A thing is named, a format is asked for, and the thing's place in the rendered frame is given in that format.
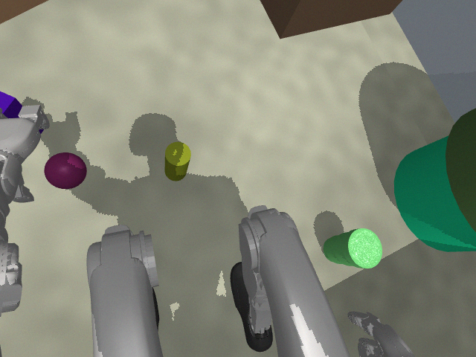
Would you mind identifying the right robot hand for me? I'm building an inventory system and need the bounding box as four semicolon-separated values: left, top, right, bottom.
347;312;415;357

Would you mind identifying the potted plant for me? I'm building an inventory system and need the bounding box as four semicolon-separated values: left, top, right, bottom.
394;108;476;252

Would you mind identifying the left robot hand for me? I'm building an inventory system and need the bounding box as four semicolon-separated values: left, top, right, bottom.
0;105;50;203

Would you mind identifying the left robot arm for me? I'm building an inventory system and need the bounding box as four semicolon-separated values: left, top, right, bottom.
0;151;22;357

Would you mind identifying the right robot foot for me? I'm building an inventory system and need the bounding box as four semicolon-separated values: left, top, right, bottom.
231;262;273;352

